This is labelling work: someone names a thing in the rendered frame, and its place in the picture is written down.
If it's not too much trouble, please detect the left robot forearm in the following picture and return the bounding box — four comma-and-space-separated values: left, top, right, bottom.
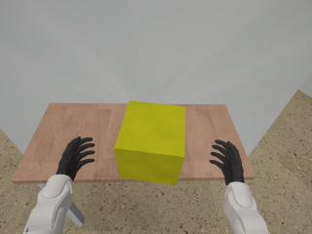
22, 175, 74, 234

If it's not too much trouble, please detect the right robot hand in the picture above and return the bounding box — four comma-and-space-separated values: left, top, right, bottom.
210, 139, 245, 186

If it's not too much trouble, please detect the right robot forearm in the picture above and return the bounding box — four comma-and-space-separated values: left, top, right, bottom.
222, 181, 270, 234

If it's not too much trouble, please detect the table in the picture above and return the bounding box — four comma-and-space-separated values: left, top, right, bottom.
11, 103, 255, 226

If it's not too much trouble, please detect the carton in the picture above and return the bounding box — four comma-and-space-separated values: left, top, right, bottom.
114, 100, 185, 185

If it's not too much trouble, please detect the left robot hand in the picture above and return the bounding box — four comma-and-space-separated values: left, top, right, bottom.
56, 136, 95, 181

